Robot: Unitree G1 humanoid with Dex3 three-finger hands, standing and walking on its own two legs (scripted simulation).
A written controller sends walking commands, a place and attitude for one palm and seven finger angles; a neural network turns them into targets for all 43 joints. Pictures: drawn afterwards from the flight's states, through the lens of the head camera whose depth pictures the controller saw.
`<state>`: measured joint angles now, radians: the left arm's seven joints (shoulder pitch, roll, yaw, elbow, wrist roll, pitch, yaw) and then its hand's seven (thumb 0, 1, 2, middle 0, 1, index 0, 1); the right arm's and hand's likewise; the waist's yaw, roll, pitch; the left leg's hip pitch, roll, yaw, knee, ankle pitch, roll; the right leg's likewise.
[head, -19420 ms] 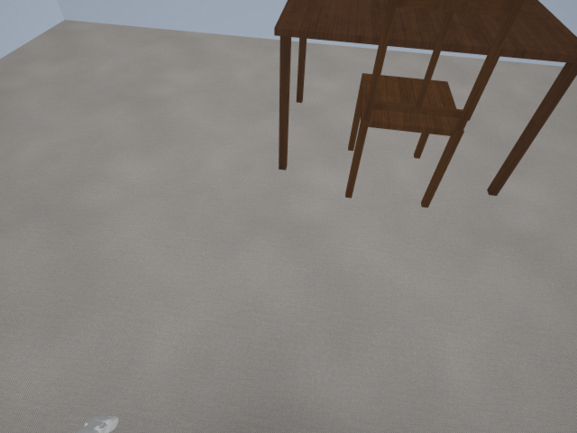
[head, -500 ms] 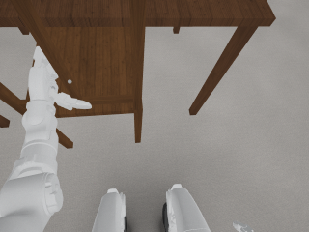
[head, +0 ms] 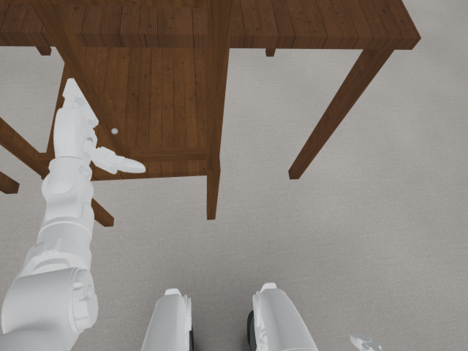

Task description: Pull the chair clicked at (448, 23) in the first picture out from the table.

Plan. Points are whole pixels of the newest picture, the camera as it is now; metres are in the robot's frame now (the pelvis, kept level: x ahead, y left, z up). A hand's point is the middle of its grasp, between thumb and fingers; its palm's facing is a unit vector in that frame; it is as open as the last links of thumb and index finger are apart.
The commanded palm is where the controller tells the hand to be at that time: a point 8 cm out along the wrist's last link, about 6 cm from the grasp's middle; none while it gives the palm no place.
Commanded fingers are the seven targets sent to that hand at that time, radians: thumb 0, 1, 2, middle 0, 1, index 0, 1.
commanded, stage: hook a spindle and tug to test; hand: left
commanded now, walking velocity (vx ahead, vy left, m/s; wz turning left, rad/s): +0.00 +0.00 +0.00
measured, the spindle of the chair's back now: (98, 102) +0.51 +0.20 +0.05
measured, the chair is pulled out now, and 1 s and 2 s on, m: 0.00 0.01 0.09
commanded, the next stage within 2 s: step backward, pulling the chair out in 1.44 s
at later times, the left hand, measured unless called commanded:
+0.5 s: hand (116, 129) +0.47 +0.18 +0.03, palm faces +0.07 -1.00 -0.02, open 12.0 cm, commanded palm +0.44 +0.22 +0.03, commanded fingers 0.00 0.28 0.64 -0.50 -1.45 -0.50 -1.45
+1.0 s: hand (116, 132) +0.47 +0.18 +0.03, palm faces +0.05 -1.00 -0.01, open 5.4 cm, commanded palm +0.43 +0.22 +0.03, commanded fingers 0.00 0.90 0.90 -0.50 -1.45 -0.50 -1.45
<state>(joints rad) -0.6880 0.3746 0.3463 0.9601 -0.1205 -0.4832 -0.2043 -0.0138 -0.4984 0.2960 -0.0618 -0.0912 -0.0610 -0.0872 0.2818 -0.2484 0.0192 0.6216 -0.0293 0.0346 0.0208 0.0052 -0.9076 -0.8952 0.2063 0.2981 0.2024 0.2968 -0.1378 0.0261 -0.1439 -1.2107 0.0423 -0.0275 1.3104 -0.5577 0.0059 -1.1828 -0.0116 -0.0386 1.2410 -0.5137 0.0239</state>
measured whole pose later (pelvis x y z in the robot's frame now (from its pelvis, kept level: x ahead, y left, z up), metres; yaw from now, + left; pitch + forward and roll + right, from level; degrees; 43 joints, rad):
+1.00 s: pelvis +0.01 +0.00 +0.01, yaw +0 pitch +26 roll -3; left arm -0.58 0.33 0.34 0.85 -0.14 -0.48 -0.16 0.01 0.74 0.80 -0.40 -1.38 -0.40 -1.42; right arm 0.28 -0.24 0.01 0.60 -0.02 0.05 0.03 0.01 -0.91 -0.90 0.21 0.30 0.20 0.30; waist -0.13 0.02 -0.15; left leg -1.16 0.05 -0.01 1.27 -0.57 0.00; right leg -1.14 -0.01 -0.02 1.21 -0.52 0.02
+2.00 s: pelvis +0.01 +0.01 +0.10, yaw +0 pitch +11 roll -2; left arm -0.52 0.23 0.08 1.04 -0.05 -0.22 0.09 0.04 0.73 0.79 -0.32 -1.16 -0.49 -1.45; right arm 0.29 -0.25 0.00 0.62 0.03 0.11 -0.10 0.01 -0.91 -0.90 0.21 0.30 0.20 0.30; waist -0.11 0.00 0.00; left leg -0.58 0.03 0.03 0.72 -0.33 0.02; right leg -0.57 -0.02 -0.01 0.64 -0.27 0.04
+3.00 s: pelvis -0.09 -0.01 +0.10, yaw +6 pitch +4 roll +2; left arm -0.49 0.12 0.00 1.05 -0.04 -0.21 0.11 0.06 0.67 0.82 -0.32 -1.20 -0.50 -1.45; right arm 0.23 -0.31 0.01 0.79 0.04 -0.06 -0.11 0.01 -0.91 -0.90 0.21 0.30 0.20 0.30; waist -0.07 0.01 0.09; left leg -0.33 0.01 -0.03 0.64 -0.41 -0.03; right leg -0.55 -0.10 -0.05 0.59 -0.11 0.02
